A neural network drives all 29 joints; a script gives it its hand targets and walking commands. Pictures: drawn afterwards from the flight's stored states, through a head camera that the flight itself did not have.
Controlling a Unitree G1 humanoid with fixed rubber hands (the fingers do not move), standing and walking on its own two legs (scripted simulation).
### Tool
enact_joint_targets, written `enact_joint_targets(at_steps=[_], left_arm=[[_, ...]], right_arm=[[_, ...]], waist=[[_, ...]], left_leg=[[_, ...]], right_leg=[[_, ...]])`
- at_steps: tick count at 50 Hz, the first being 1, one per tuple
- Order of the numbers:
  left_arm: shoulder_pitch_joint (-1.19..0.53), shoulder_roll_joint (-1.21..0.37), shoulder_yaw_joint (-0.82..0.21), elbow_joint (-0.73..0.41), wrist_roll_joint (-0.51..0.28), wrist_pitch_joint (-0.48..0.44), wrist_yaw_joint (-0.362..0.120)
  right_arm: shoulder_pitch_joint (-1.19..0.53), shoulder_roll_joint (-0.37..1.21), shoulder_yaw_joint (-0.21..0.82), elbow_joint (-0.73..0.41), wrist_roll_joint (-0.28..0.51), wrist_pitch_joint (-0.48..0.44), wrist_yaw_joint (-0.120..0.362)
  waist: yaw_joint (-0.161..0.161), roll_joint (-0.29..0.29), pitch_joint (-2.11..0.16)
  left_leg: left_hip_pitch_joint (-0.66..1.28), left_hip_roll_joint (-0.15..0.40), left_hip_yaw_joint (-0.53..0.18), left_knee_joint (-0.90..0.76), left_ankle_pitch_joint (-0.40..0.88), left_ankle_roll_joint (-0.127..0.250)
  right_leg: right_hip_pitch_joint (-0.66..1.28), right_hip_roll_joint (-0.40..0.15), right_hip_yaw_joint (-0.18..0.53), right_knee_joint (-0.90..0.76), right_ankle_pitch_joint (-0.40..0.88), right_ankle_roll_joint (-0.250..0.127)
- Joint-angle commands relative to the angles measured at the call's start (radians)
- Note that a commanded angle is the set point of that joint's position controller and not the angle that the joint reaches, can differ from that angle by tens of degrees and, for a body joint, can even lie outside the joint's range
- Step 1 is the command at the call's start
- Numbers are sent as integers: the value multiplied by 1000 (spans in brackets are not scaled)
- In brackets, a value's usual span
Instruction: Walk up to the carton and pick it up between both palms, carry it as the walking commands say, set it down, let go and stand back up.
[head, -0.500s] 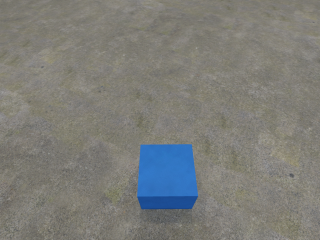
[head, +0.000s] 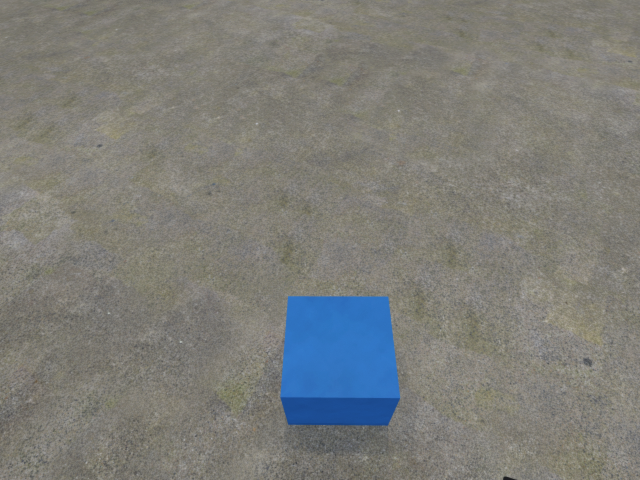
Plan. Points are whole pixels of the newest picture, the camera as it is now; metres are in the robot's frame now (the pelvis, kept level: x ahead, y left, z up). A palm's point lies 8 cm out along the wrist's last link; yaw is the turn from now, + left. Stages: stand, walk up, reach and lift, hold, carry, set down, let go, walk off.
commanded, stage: walk up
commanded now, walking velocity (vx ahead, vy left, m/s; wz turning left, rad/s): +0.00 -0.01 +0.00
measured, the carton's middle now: (338, 361) +0.51 -0.01 -0.65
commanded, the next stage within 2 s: stand in 1.86 s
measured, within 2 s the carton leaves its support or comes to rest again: neither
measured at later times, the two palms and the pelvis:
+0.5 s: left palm out of the picture -0.02 +0.21 -0.14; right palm out of the picture +0.00 -0.24 -0.14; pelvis +0.00 -0.01 +0.00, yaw -1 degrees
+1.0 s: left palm out of the picture -0.01 +0.28 -0.15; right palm out of the picture +0.11 -0.20 -0.14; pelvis +0.06 +0.04 -0.01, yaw +1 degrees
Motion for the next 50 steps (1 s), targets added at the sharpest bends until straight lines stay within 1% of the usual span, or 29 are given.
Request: enact_joint_targets(at_steps=[1, 6, 9, 12, 15, 18, 22, 24, 26, 29, 30, 31, 32, 33, 34, 35, 36, 37, 39, 41, 42, 43, 44, 45, 46, 47, 48, 49, 50], left_arm=[[74, 91, 11, 17, 1, -16, 5], [87, 84, 11, 28, -2, -19, 4], [96, 84, 13, 43, 0, -21, 5], [100, 82, 10, 44, -4, -22, 3], [112, 75, 9, 54, -4, -26, 4], [122, 70, 9, 57, -6, -27, 6], [131, 67, 8, 63, -6, -27, 9], [131, 64, 8, 68, -6, -30, 10], [131, 54, 9, 67, -6, -30, 11], [135, 49, 10, 67, -6, -29, 13], [119, 58, 25, 44, 1, -27, 17], [216, 138, 54, 54, 10, -22, 3], [253, 167, 60, 65, 16, -16, 1], [233, 189, 66, 53, 16, -20, 3], [209, 170, 66, 48, 14, -27, 10], [186, 150, 66, 43, 12, -33, 13], [189, 124, 63, 48, 12, -38, 14], [193, 116, 60, 52, 9, -43, 14], [198, 115, 63, 56, 10, -49, 10], [197, 117, 68, 60, 8, -55, 5], [204, 127, 68, 64, 7, -52, 3], [189, 138, 67, 68, 5, -46, 2], [183, 126, 54, 68, -3, -37, 1], [199, 69, 41, 73, -10, -29, 9], [238, 20, 27, 67, -14, -37, 8], [257, 14, 28, 67, -15, -26, 9], [214, 69, 52, 45, -13, 3, 6], [181, 102, 69, 30, -18, 28, 11], [122, 86, 61, 12, -10, 37, 10]], right_arm=[[29, -101, -20, 1, 1, -19, 2], [52, -96, -16, 28, 3, -24, 5], [58, -85, -11, 41, 3, -25, 5], [83, -78, -8, 54, -1, -23, 4], [96, -64, -5, 67, -2, -21, 4], [112, -57, -3, 77, 0, -23, 2], [126, -51, 1, 89, 1, -23, -2], [119, -50, 1, 95, 2, -23, -3], [125, -42, 1, 100, 3, -25, -6], [130, -34, 3, 107, 5, -24, -9], [149, -50, -7, 105, 1, -27, -11], [134, -104, -30, 73, -16, -20, 3], [72, -98, -32, 58, -16, -9, 14], [24, -73, -30, 41, -19, -8, 22], [17, -49, -29, 25, -24, -14, 26], [41, -31, -27, 23, -26, -25, 31], [56, -22, -31, 27, -26, -28, 35], [54, -22, -30, 24, -26, -31, 42], [63, -10, -19, 22, -23, -36, 50], [61, 4, -3, 21, -15, -45, 49], [52, -2, -2, 18, -14, -46, 49], [89, -6, -2, 32, -10, -49, 46], [150, -37, -15, 46, -8, -51, 35], [188, -90, -28, 49, -7, -57, 5], [207, -117, -40, 68, -3, -62, -7], [228, -149, -56, 63, 2, -57, -11], [302, -224, -84, 49, 6, -52, -22], [304, -228, -95, 55, 8, -41, -33], [255, -188, -84, 51, 4, -46, -33]], waist=[[-8, 11, 45], [-10, 34, 47], [-9, 4, 35], [-15, 15, 37], [-14, -5, 34], [-17, 15, 30], [-17, 4, 25], [-14, 7, 24], [-16, 29, 22], [-13, 10, 20], [-19, -4, 22], [10, -37, -32], [41, -108, 46], [43, -188, 99], [34, -154, 120], [21, -126, 131], [9, -87, 131], [6, -80, 130], [-1, -79, 122], [3, -111, 92], [-3, -102, 81], [-28, -112, 59], [-55, -133, 30], [-63, -40, 21], [-45, 114, -42], [-39, 204, -82], [-76, 218, -96], [-80, 146, -99], [-73, 152, -55]], left_leg=[[-5, 146, -148, -119, 70, -19], [-21, 149, -158, -129, 38, -23], [-16, 146, -150, -122, 38, -24], [-11, 143, -141, -105, 46, -27], [-12, 143, -131, -98, 64, -29], [-7, 140, -120, -83, 91, -31], [13, 142, -120, -76, 112, -29], [5, 141, -118, -73, 141, -31], [10, 143, -118, -73, 143, -29], [4, 143, -110, -67, 146, -32], [-50, 124, -88, -34, 40, -37], [-157, 131, -103, 70, -325, -20], [-305, 79, -38, 169, -385, -54], [-345, 62, 21, 342, -256, -85], [-381, 94, -17, 416, -220, -99], [-388, 107, -32, 416, -207, -99], [-384, 102, -31, 417, -183, -98], [-380, 95, -25, 402, -162, -101], [-309, 85, -10, 301, -147, -101], [-251, 72, 10, 164, -121, -101], [-204, 60, 35, 102, -88, -96], [-125, 43, 69, 22, -23, -95], [13, 45, 86, 5, 54, -78], [108, 139, 33, 15, 301, -69], [178, 232, -55, 77, 752, -42], [224, 352, -169, 71, 1002, 17], [258, 540, -348, 44, 1055, 115], [178, 555, -353, -3, 893, 169], [104, 498, -303, -28, 824, 162]], right_leg=[[-27, -98, 104, -90, 72, -18], [-22, -98, 104, -95, 54, -15], [-21, -101, 108, -97, 45, -17], [-42, -108, 122, -100, 23, -21], [-49, -113, 126, -103, 17, -23], [-55, -120, 130, -103, 33, -27], [-65, -122, 137, -101, 49, -33], [-55, -121, 129, -95, 89, -30], [-50, -121, 125, -92, 91, -33], [-42, -128, 128, -96, 109, -37], [-32, -140, 133, -84, 19, -35], [-2, -189, 246, -79, -430, -79], [7, -267, 369, -208, -632, -122], [-28, -383, 460, -325, -661, -156], [-26, -416, 466, -343, -581, -175], [-11, -398, 412, -328, -483, -172], [-13, -365, 353, -321, -412, -155], [-16, -338, 304, -313, -355, -142], [-23, -303, 242, -281, -275, -132], [13, -262, 168, -219, -160, -122], [5, -243, 133, -184, -118, -117], [-20, -217, 96, -123, -84, -104], [-79, -149, 24, -34, -25, -79], [-117, -103, -49, 97, 169, -20], [-153, -84, -37, 125, 153, 34], [-216, -47, -43, 228, -108, 65], [-351, -6, -18, 524, -408, 97], [-335, -34, 68, 680, -419, 77], [-350, -56, 82, 723, -356, 73]])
